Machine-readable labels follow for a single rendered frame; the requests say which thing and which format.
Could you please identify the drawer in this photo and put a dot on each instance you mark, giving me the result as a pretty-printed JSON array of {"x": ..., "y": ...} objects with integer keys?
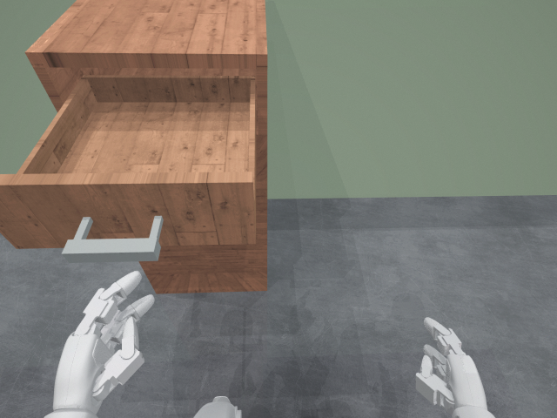
[{"x": 124, "y": 148}]

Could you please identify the cabinet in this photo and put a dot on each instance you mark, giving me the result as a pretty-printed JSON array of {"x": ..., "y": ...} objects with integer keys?
[{"x": 171, "y": 38}]

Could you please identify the robot left hand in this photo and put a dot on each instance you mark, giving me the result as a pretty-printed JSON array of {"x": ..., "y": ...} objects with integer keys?
[{"x": 79, "y": 382}]

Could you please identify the handle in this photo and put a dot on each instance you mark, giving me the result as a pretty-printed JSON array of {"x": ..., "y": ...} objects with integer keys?
[{"x": 82, "y": 250}]

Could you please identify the left robot shin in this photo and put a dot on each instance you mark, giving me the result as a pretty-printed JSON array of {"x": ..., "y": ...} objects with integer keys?
[{"x": 221, "y": 398}]

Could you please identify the robot right hand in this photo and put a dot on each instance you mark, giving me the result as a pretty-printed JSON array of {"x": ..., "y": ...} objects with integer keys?
[{"x": 457, "y": 382}]

